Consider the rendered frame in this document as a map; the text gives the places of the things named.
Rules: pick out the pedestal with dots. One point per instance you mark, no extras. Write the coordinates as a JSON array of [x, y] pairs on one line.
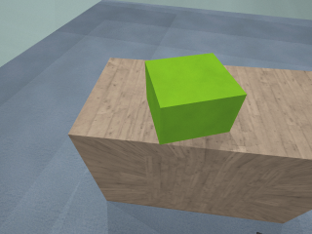
[[260, 170]]

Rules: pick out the carton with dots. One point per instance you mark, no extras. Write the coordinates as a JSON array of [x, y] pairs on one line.
[[191, 96]]

